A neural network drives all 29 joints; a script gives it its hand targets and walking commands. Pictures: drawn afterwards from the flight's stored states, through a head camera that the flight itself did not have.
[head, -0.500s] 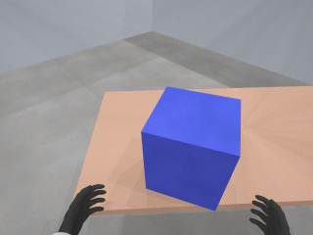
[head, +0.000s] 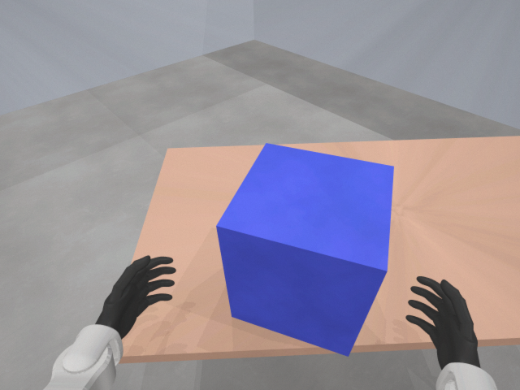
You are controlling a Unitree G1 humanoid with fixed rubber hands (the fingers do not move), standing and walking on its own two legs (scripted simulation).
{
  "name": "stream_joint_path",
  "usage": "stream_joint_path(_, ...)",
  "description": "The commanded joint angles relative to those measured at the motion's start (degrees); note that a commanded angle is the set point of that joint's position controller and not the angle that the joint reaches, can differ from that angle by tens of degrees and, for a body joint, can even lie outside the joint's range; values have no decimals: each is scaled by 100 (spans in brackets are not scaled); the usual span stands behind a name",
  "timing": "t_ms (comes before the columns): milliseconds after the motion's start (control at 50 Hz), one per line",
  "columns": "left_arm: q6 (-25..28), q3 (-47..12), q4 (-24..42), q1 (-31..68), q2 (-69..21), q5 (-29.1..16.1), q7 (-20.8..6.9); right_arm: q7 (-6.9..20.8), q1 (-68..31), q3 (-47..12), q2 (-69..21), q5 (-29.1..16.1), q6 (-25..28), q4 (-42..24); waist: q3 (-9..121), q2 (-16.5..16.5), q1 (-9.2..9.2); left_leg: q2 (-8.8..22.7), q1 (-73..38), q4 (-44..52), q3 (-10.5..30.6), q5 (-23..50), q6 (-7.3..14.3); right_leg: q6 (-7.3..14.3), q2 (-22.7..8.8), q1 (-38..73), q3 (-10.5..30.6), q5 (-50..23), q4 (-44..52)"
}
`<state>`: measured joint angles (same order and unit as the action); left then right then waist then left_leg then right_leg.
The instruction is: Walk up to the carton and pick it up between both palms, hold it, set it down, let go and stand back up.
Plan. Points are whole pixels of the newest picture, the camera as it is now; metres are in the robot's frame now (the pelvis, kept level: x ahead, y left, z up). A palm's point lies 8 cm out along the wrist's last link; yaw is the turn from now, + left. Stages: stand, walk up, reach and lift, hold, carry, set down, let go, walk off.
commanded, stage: reach and lift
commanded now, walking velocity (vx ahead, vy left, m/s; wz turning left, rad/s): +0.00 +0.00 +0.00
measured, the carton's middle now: (306, 247) +0.35 -0.05 +0.05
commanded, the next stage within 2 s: none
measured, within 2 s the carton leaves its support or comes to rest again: neither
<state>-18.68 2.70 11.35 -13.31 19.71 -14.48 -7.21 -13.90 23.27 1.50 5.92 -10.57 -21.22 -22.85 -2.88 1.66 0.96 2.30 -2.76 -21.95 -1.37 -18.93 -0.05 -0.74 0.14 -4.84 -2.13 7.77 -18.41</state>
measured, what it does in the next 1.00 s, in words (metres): stands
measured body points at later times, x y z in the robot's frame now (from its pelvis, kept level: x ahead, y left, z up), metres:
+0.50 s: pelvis +0.00 +0.02 +0.00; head +0.01 +0.04 +0.45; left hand +0.32 +0.21 +0.11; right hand +0.24 -0.22 +0.12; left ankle -0.07 +0.11 -0.74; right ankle +0.03 -0.13 -0.74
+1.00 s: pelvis -0.03 +0.01 +0.00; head -0.03 +0.01 +0.45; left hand +0.39 +0.17 +0.19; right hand +0.31 -0.24 +0.17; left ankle -0.07 +0.11 -0.74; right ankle +0.03 -0.13 -0.74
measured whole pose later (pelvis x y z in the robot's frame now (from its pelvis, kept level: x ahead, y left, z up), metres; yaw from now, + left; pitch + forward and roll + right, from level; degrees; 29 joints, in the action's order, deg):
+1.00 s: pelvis -0.03 +0.01 +0.00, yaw -1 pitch -3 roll -1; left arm -38.4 5.0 -15.4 37.3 23.5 -14.2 -4.8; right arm -13.1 -26.9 4.5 13.9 -18.0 -29.6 5.4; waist -2.3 0.4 6.6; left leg 0.7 3.4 -22.5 -2.6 -16.5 0.9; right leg -1.5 -1.2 -10.7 -0.5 4.2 -17.6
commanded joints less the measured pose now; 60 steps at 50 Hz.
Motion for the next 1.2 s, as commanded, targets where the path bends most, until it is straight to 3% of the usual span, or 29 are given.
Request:
stream_joint_path(0, 63, 488, 1072, 743, 783, -17, 1, -35, -354, 106, 346, -63, 155, -1136, 363, -42, 67, -70, 2158, 647, 11, 1404, -117, 355, -164, 1730, 604, -1536, -79)
stream_joint_path(240, -465, 608, 1413, 1614, 852, -26, 123, -3, -1082, 394, 870, -429, 27, -1159, 1008, 198, 235, -105, 1754, 341, 61, 2689, -393, 405, 15, 1741, 542, -2209, -110)
stream_joint_path(400, -1137, 687, 1278, 2628, 743, 50, 182, 10, -2141, 635, 1310, -729, -220, -717, 1059, 302, 369, -60, 1292, 206, 109, 3297, -588, 431, 173, 1434, 422, -1986, 52)
stream_joint_path(540, -1538, 749, 811, 3715, 701, 125, 232, 70, -3240, 727, 1557, -806, -321, -114, 1199, 328, 488, -25, 1281, 214, 117, 3233, -651, 407, 241, 1256, 307, -1681, 104)
stream_joint_path(740, -1733, 752, -279, 5335, 877, 177, 283, 183, -4839, 753, 1683, -785, -330, 899, 1835, 170, 658, -68, 1659, 342, 77, 2556, -449, 308, 249, 1509, 217, -1688, -32)
stream_joint_path(760, -1766, 637, 119, 5641, 1023, 62, 323, 168, -5268, 678, 1672, -832, -334, 503, 2142, 378, 520, -117, 1534, 392, -8, 2525, -405, 346, 263, 1677, 228, -1659, -198)
stream_joint_path(840, -1782, 536, -1024, 6650, 1200, -3, 418, 230, -6360, 638, 1525, -751, -486, 1398, 2127, 223, 446, -111, 2123, 625, -50, 1445, -194, 373, 186, 1613, 261, -1202, -287)
stream_joint_path(880, -1749, 477, -1633, 6852, 1191, -50, 339, 213, -6625, 608, 1549, -688, -565, 1851, 2096, -46, 562, -118, 2206, 714, -28, 1271, -113, 335, 189, 1754, 275, -1336, -295)
stream_joint_path(940, -1824, 732, -1914, 6783, 1458, 98, 231, 32, -6657, 515, 1564, -733, -683, 1953, 2277, -351, 555, -269, 2266, 660, -152, 1554, -11, 222, 180, 2292, 380, -2064, -330)
stream_joint_path(960, -1806, 640, -2333, 7391, 1561, 38, 193, -21, -7235, 557, 1499, -690, -749, 2184, 2197, -325, 632, -308, 2567, 730, -161, 1182, 32, 204, 140, 2235, 396, -1836, -304)
stream_joint_path(980, -1791, 648, -2404, 7040, 1472, 72, 164, -48, -6982, 512, 1425, -720, -770, 2354, 2136, -411, 584, -304, 2511, 764, -183, 1224, 68, 214, 190, 2346, 378, -1888, -305)
stream_joint_path(1080, -1613, 503, -2715, 7794, 1598, 150, 98, -155, -7611, 550, 1357, -782, -737, 2731, 2348, -65, 755, -326, 2325, 634, -134, 1420, -6, 257, 192, 2202, 283, -1925, -277)
stream_joint_path(1120, -1499, 432, -3089, 7867, 1613, 104, 81, -165, -7735, 544, 1279, -700, -728, 2876, 2296, -173, 812, -363, 2365, 619, -152, 1277, 41, 215, 162, 2232, 261, -1956, -277)
stream_joint_path(1160, -1490, 490, -2541, 7877, 1724, 65, 46, -230, -7699, 472, 1251, -773, -650, 2473, 2803, -107, 824, -394, 2199, 502, -174, 1893, 7, 145, 154, 2566, 246, -2725, -377)
stream_joint_path(1180, -1446, 460, -2803, 8341, 1916, -11, 34, -232, -8128, 509, 1313, -772, -664, 2478, 2912, -110, 839, -416, 2378, 501, -192, 1648, 47, 127, 124, 2522, 252, -2541, -419)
